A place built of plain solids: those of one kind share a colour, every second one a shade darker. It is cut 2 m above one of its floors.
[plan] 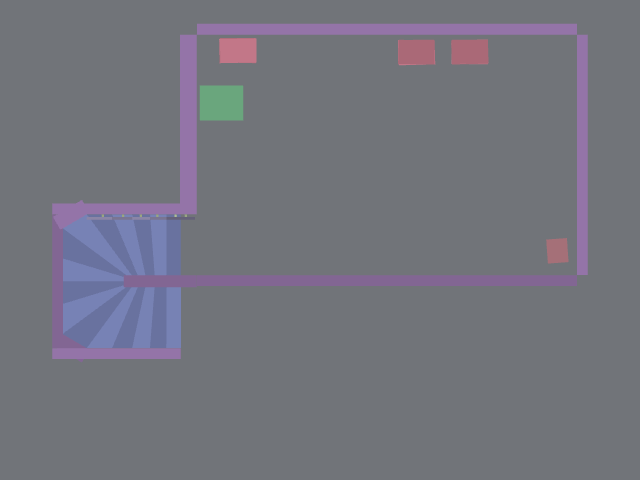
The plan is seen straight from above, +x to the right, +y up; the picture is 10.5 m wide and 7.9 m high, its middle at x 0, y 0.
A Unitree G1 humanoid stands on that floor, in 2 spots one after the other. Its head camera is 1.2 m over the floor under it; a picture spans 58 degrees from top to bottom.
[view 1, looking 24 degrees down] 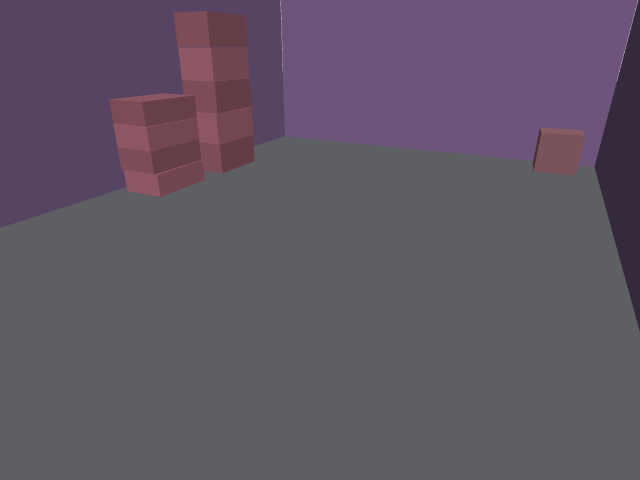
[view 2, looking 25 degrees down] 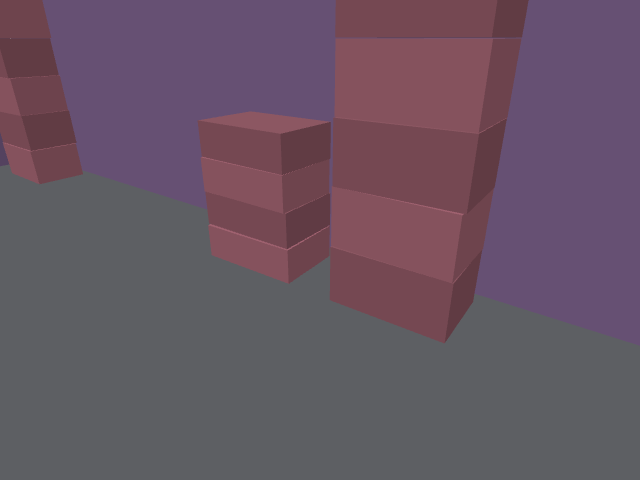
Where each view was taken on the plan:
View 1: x -1.29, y -0.01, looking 27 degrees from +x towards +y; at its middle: ground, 2.95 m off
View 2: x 3.22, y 1.36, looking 126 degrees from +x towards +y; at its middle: crate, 2.49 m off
